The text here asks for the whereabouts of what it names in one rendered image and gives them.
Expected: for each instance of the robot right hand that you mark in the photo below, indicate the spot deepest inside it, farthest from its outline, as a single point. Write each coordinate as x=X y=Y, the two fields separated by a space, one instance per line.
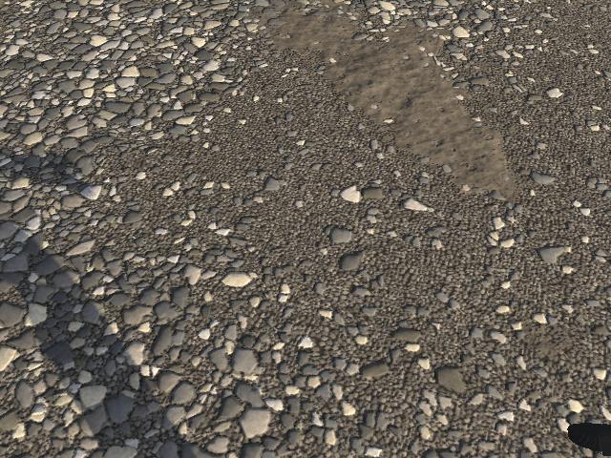
x=596 y=437

